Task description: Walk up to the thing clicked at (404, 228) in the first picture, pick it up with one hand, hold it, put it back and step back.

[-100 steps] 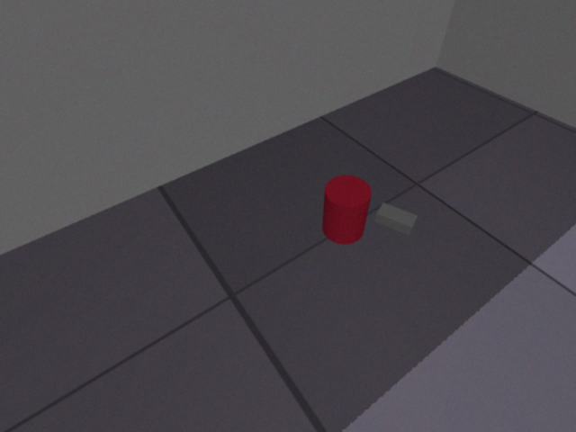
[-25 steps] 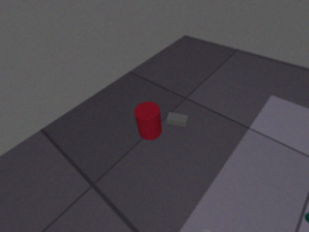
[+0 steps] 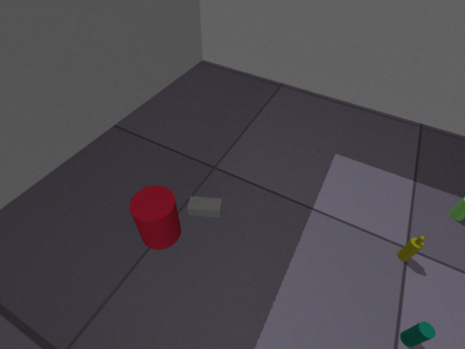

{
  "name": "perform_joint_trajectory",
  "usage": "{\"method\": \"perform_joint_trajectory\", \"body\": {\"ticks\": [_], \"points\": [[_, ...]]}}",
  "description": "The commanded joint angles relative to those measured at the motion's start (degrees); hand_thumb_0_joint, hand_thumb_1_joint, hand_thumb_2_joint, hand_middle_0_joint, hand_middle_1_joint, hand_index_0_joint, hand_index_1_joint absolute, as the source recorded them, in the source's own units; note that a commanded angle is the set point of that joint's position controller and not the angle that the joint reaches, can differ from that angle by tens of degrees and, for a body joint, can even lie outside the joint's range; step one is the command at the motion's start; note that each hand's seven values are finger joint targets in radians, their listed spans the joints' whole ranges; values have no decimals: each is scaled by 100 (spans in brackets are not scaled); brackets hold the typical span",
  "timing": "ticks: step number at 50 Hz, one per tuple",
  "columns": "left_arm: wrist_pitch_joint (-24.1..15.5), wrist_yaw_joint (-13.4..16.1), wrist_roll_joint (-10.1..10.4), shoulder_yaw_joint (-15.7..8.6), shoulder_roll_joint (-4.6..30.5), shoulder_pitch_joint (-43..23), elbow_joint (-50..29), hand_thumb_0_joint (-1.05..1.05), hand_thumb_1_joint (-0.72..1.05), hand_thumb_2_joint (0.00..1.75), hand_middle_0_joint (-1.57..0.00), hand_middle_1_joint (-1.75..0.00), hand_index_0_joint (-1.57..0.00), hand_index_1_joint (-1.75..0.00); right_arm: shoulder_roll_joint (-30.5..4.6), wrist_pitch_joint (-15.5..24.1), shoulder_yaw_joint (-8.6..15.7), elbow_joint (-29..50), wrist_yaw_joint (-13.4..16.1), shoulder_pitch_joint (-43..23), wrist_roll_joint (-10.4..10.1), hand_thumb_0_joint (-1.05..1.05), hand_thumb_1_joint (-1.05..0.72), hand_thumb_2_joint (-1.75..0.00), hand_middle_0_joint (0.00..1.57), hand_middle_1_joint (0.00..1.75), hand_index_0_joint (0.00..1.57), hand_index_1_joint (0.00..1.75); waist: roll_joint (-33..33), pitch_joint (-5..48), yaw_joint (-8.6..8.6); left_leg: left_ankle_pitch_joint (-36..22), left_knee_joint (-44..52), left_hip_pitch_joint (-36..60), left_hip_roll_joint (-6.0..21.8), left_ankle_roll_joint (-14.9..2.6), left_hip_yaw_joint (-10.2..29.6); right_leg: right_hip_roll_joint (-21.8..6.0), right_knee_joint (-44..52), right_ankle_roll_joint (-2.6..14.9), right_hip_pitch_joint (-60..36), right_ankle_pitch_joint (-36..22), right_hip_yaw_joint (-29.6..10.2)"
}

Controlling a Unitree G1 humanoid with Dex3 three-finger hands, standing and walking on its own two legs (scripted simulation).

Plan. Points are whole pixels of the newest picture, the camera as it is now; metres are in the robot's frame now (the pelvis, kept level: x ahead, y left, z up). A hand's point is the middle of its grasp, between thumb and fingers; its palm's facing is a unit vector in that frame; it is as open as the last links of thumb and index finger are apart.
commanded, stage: walk up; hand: left
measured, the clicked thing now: (205, 206) +0.91 +0.12 -0.73
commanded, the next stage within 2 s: none
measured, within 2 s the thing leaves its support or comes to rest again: neither
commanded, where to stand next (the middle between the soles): +0.52 -0.10 m, yaw -7 degrees
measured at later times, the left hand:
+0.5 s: hand (158, 274) +0.30 +0.17 -0.11, palm faces -0.13 -0.91 -0.38, open 7.4 cm
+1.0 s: hand (169, 211) +0.47 +0.17 -0.13, palm faces -0.22 -0.91 -0.36, open 7.4 cm
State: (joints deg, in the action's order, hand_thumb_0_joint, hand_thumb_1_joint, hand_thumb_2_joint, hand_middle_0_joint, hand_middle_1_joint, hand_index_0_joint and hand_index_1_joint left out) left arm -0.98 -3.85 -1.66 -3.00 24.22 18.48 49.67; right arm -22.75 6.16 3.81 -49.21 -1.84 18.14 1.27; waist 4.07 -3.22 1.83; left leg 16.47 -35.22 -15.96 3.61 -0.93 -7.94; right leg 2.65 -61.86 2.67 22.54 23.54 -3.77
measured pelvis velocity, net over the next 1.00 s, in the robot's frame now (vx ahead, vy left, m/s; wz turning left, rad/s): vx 0.35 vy -0.09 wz -0.16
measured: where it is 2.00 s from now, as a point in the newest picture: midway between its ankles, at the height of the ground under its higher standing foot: (257, 295)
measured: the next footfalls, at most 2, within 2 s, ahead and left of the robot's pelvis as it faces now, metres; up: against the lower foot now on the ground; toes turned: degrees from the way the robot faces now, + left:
right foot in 0.28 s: +0.26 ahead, -0.19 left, +0.00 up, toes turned -7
left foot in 0.72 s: +0.42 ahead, +0.04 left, +0.00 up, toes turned -2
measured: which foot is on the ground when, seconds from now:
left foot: down 0.00-0.30, up 0.32-0.70, down 0.72-1.00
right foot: up 0.00-0.26, down 0.28-0.76, up 0.78-1.00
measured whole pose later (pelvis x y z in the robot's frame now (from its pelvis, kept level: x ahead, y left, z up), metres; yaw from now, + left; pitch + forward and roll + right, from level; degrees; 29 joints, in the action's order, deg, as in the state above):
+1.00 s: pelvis +0.35 -0.09 +0.01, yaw -9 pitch -3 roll +1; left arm -3.1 -3.5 -0.3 -3.0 25.3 16.7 49.0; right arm -22.8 4.4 2.1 -47.1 -2.9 20.6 0.8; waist 2.6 -5.2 1.8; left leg 15.7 -29.8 -10.7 3.7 -0.2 -5.9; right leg -4.3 -48.2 0.9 27.6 18.4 -0.1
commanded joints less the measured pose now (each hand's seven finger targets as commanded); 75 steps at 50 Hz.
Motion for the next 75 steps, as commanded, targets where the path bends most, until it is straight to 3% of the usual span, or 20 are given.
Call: {"method": "perform_joint_trajectory", "body": {"ticks": [1, 10, 13, 14, 16, 17, 22, 31, 35, 36, 37, 39, 44, 49, 54, 55, 56, 58, 67, 75], "points": [[-232, 35, 123, -381, 1137, -14, -451, 0, 90, 90, -20, -30, -20, -30, -1585, 204, 413, 426, 115, 250, -64, 0, -90, -90, 20, 30, 20, 30, -1135, -293, 2, -660, 2075, 886, 1518, -1010, 1821, -616, 189, -179, 1341, -469, -357], [-181, -177, 121, -328, 868, -763, -683, 0, 90, 90, -20, -30, -20, -30, -1839, 48, 450, 576, 73, 93, -47, 0, -90, -90, 20, 30, 20, 30, -1423, 190, -19, -1474, 1349, 837, 1228, -856, 328, -546, 2653, -69, -171, -1334, 716], [-225, -87, 118, -495, 1171, 84, -293, 0, 90, 90, -20, -30, -20, -30, -1557, -53, 323, 643, 84, 168, -66, 0, -90, -90, 20, 30, 20, 30, -326, 654, -513, -1571, -410, 216, 927, -588, 11, -241, 3130, 44, -1945, -1547, 774], [-279, 3, 99, -645, 1496, 704, -149, 0, 90, 90, -20, -30, -20, -30, -1254, -67, 200, 684, 83, 372, -74, 0, -90, -90, 20, 30, 20, 30, 641, 974, -844, -1013, -1834, -529, 588, -441, -73, -385, 3330, 168, -2822, -889, 294], [-315, 102, 152, -728, 2113, 751, -375, 0, 90, 90, -20, -30, -20, -30, -1337, -149, 158, 722, 96, 476, -134, 0, -90, -90, 20, 30, 20, 30, 1379, 822, -818, 1365, -3485, -2280, -177, -80, 422, -2428, 4648, 1152, -3071, 301, -3614], [-297, 120, 247, -713, 2076, 389, -446, 0, 90, 90, -20, -30, -20, -30, -1642, -178, 243, 634, 137, 284, -84, 0, -90, -90, 20, 30, 20, 30, 859, 422, -713, 1268, -3637, -2170, 182, -49, 760, -2551, 4668, 1406, -2369, 470, -3669], [-394, 211, 243, -464, 1397, -161, -558, 0, 90, 90, -20, -30, -20, -30, -1272, -283, 199, 280, 33, 611, -100, 0, -90, -90, 20, 30, 20, 30, 415, -84, -159, 216, -2807, -1210, 386, -86, 862, -1356, 4404, 905, -809, -1678, -1106], [-504, 187, 122, -458, 1515, -31, -785, 0, 90, 90, -20, -30, -20, -30, -1161, -157, 288, 599, -147, -323, 25, 0, -90, -90, 20, 30, 20, 30, 219, -177, -363, -397, -494, -734, 369, 64, 728, -1601, 4505, 1062, -359, -247, -1066], [-467, 196, 99, -333, 1305, -230, -805, 0, 90, 90, -20, -30, -20, -30, -1274, -24, 414, 305, -82, 573, 33, 0, -90, -90, 20, 30, 20, 30, -338, 273, 234, -429, 381, 1254, -85, -124, 443, -1208, 3120, 643, 362, -696, -536], [-464, 193, 127, -235, 1045, 22, -779, 0, 90, 90, -20, -30, -20, -30, -1485, 19, 486, 228, -31, 880, 54, 0, -90, -90, 20, 30, 20, 30, -1115, 488, 366, 266, 869, 1828, 138, -294, 878, -778, 1932, 481, 665, -1114, -79], [-479, 184, 196, -115, 602, 368, -801, 0, 90, 90, -20, -30, -20, -30, -1860, 61, 565, 341, 9, 1006, 119, 0, -90, -90, 20, 30, 20, 30, -2274, 784, 316, 987, 1589, 2339, 1443, -731, 2956, -132, 445, 76, 1357, -352, 405], [-374, 302, 108, -283, 1334, 317, -569, 0, 90, 90, -20, -30, -20, -30, -2055, 25, 596, 498, -3, 670, -84, 0, -90, -90, 20, 30, 20, 30, -1450, 132, 170, 1743, 2116, 1768, 2428, -1642, 4535, -343, -431, 27, 1979, 767, -60], [-357, 183, 194, -264, 1134, 360, -337, 0, 90, 90, -20, -30, -20, -30, -1573, 30, 357, 530, 51, 315, -128, 0, -90, -90, 20, 30, 20, 30, -1282, -104, -115, -1113, 1755, 719, 1208, -1049, 1629, -687, 518, -101, 979, -261, 123], [-342, 67, 164, -304, 1000, -31, -421, 0, 90, 90, -20, -30, -20, -30, -1705, -67, 371, 712, -24, 117, -67, 0, -90, -90, 20, 30, 20, 30, -1699, -207, -51, 130, 1931, 103, 1063, -1213, 1215, -714, 1924, -266, 301, -804, 574], [-439, 300, 106, -391, 1062, 510, 34, 0, 90, 90, -20, -30, -20, -30, -1207, -293, 149, 786, 3, -223, -117, 0, -90, -90, 20, 30, 20, 30, -699, 211, -511, -335, 80, -991, 662, -740, 715, -240, 2956, -218, -1820, -1707, 743], [-469, 356, 82, -439, 1252, 604, 31, 0, 90, 90, -20, -30, -20, -30, -920, -321, 53, 753, 22, 16, -136, 0, -90, -90, 20, 30, 20, 30, -3, 396, -588, 156, -710, -1255, 367, -528, 439, -456, 3264, -108, -2181, -1468, 391], [-513, 422, 31, -541, 1704, 775, -24, 0, 90, 90, -20, -30, -20, -30, -593, -352, -50, 790, 29, 229, -162, 0, -90, -90, 20, 30, 20, 30, 1279, 496, -624, 1221, -2124, -1777, -241, -223, 212, -1762, 4079, 262, -2214, -1095, -1597], [-488, 436, 142, -522, 1977, 289, -293, 0, 90, 90, -20, -30, -20, -30, -1340, -506, 179, 561, 126, 471, -83, 0, -90, -90, 20, 30, 20, 30, 667, 235, -430, 1688, -2983, -1870, -116, -124, 976, -2736, 4533, 1233, -1610, -344, -3204], [-494, 575, 87, -287, 1283, -122, -335, 0, 90, 90, -20, -30, -20, -30, -989, -638, 126, 119, 117, 52, -97, 0, -90, -90, 20, 30, 20, 30, 413, 354, -323, 565, -1727, -1019, -89, 47, 1186, -1663, 3667, 805, -967, -3500, -417], [-240, 556, 120, -190, 1348, -766, -321, 0, 90, 90, -20, -30, -20, -30, -1074, -613, 222, -113, 111, -252, -68, 0, -90, -90, 20, 30, 20, 30, 371, 412, -80, -39, -93, 485, -258, -130, 636, -1633, 2945, 610, 318, -1638, -329]]}}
